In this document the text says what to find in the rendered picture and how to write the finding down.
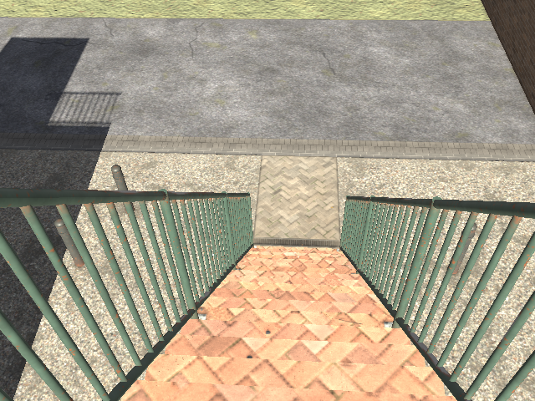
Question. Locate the stairs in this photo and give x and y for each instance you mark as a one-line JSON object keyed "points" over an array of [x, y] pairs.
{"points": [[290, 324]]}

